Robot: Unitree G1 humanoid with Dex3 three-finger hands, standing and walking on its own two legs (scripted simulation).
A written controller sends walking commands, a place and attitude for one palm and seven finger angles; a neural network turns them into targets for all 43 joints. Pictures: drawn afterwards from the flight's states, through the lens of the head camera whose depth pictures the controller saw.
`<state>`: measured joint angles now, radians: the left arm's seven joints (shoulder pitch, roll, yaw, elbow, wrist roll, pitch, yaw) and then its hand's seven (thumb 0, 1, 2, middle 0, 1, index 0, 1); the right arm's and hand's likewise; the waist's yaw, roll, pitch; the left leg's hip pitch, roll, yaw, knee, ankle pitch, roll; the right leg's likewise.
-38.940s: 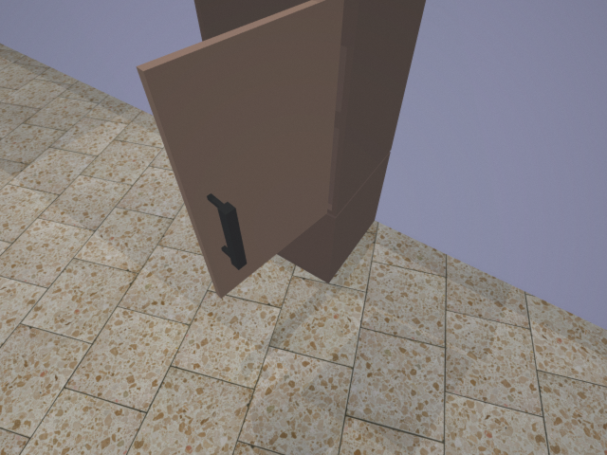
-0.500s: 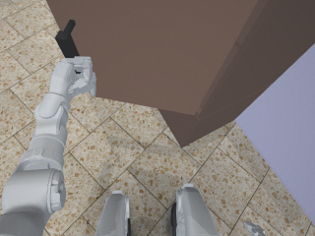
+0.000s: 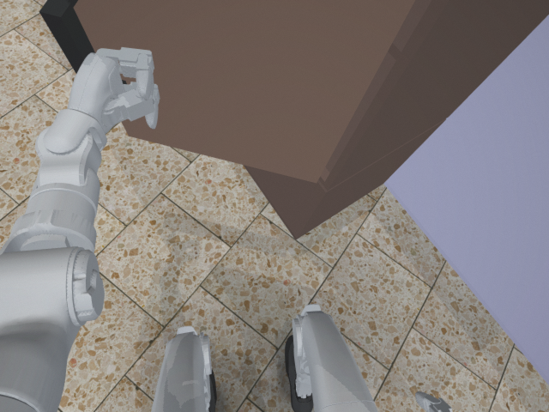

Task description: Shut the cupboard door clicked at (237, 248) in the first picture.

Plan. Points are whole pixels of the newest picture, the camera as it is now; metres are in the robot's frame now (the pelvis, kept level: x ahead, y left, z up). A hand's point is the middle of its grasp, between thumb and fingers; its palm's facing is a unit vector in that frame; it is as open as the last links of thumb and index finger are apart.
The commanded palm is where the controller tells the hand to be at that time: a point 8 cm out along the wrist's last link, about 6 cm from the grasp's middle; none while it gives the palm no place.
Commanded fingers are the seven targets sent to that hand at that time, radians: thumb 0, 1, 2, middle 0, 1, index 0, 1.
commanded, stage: push the door shut along its arc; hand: left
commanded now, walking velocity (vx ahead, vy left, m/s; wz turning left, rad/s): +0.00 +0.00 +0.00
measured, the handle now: (95, 57) +0.60 +0.19 +0.06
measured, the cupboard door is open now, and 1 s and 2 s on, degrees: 44 32 32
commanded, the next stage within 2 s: pull the fist back off the door in 0.60 s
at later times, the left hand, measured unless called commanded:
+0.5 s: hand (169, 74) +0.56 +0.09 +0.06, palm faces -0.41 -0.91 -0.05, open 2.8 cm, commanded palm +0.59 +0.11 +0.06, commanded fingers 0.00 0.90 0.90 -1.30 -1.50 -1.30 -1.50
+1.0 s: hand (198, 59) +0.60 +0.05 +0.05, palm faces +0.03 -1.00 -0.08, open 2.8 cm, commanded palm +0.56 +0.09 +0.06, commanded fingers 0.00 0.90 0.90 -1.30 -1.50 -1.30 -1.50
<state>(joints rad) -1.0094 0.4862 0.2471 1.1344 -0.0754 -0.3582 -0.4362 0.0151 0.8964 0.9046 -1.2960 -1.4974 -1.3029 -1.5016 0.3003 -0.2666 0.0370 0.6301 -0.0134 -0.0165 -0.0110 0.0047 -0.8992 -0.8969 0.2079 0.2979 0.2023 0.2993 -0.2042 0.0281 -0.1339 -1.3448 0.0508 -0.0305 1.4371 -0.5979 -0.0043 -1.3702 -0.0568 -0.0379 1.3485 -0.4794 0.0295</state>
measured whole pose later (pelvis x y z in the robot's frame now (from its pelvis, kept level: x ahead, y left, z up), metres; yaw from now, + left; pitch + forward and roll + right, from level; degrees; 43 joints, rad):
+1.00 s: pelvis +0.00 +0.00 -0.02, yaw -1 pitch +34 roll -3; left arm -1.23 0.41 0.32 1.20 0.13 -0.33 0.15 -0.02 0.84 0.92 -1.29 -1.50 -1.30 -1.50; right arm 0.39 -0.20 0.05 0.64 -0.12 -0.03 0.10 0.00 -0.90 -0.90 0.21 0.30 0.20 0.30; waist -0.29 0.06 -0.13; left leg -1.48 0.06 -0.03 1.48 -0.60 -0.01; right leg -1.51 -0.04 -0.03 1.39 -0.47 0.03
